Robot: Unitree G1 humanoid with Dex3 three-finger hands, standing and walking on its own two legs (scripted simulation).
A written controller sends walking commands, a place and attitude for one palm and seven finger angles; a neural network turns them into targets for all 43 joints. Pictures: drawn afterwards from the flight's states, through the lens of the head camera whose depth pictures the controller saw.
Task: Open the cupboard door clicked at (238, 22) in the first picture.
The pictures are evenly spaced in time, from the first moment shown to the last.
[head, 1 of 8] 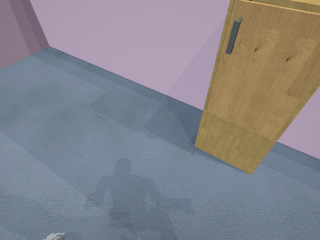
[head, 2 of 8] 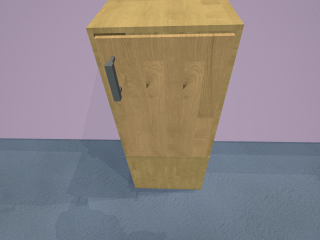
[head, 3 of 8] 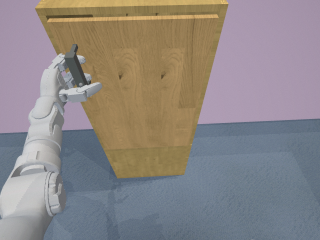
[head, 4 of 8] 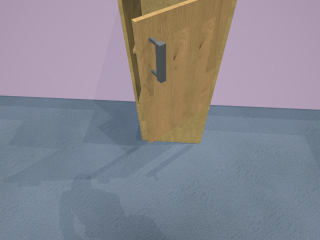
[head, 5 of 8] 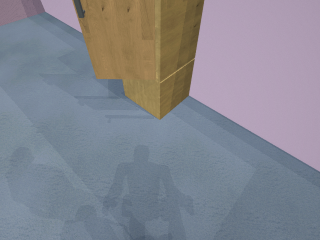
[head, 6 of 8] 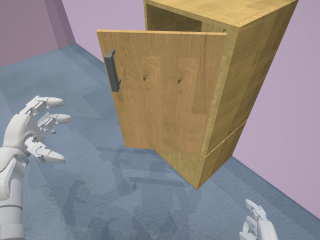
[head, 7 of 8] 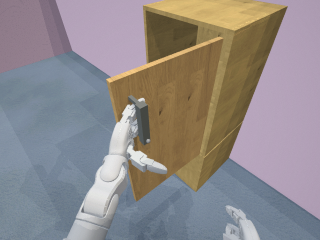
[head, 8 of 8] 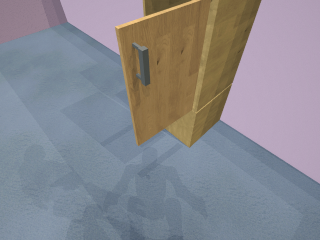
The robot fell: no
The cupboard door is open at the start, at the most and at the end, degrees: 0 87 86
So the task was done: yes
